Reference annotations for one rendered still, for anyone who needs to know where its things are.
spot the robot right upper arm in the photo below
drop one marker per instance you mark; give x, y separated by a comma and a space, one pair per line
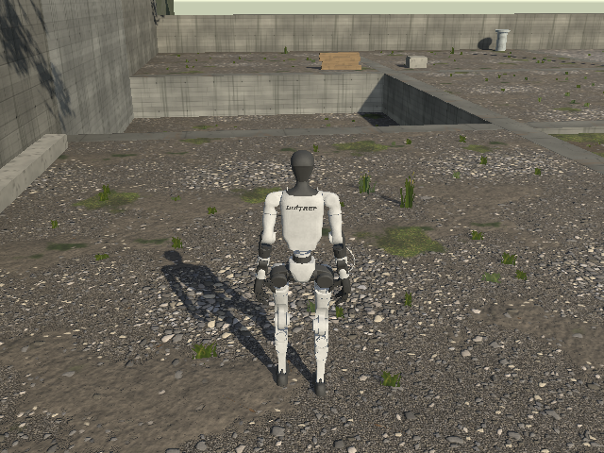
332, 201

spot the robot thigh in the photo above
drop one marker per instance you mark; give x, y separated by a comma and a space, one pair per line
323, 279
279, 275

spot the right robot hand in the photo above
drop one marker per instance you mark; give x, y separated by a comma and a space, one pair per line
346, 289

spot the robot left forearm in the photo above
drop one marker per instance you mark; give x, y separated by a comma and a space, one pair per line
263, 259

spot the right robot thigh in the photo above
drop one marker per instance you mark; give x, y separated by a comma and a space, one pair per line
323, 279

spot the left robot thigh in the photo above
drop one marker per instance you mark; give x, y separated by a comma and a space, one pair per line
279, 275

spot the left robot hand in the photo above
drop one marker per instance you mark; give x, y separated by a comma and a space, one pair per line
259, 291

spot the robot left upper arm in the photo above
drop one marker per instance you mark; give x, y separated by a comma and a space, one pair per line
269, 216

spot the robot right forearm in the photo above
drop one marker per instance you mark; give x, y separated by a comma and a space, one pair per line
341, 259

